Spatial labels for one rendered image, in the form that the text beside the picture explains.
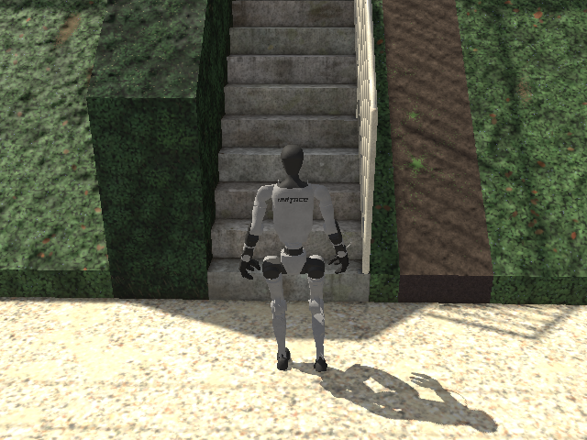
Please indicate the stairs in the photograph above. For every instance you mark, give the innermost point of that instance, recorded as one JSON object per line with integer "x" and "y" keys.
{"x": 291, "y": 77}

